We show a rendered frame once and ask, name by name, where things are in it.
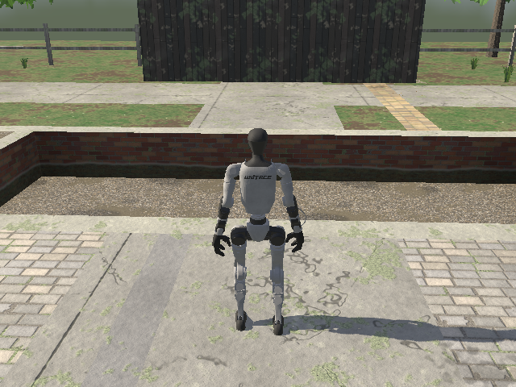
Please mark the left robot hand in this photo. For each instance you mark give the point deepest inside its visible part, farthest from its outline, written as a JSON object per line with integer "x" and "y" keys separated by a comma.
{"x": 218, "y": 246}

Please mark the right robot hand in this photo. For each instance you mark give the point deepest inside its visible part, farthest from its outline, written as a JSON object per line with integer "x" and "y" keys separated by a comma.
{"x": 299, "y": 240}

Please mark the robot right forearm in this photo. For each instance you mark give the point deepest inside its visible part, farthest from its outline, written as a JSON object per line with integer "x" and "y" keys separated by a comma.
{"x": 294, "y": 217}

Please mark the robot left forearm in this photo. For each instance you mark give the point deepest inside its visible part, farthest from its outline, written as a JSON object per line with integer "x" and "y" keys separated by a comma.
{"x": 223, "y": 213}

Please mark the left robot foot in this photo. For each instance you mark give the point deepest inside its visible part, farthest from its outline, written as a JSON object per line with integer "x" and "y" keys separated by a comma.
{"x": 240, "y": 324}

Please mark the robot right upper arm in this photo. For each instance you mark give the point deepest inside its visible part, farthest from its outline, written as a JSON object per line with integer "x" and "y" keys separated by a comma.
{"x": 286, "y": 183}

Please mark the robot foot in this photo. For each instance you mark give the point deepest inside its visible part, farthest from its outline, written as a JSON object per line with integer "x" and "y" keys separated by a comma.
{"x": 278, "y": 328}
{"x": 240, "y": 324}

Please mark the right robot foot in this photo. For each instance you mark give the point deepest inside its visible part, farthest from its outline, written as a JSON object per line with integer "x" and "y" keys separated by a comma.
{"x": 278, "y": 328}

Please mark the robot left upper arm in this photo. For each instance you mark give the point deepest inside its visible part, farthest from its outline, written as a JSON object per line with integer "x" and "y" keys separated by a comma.
{"x": 229, "y": 184}

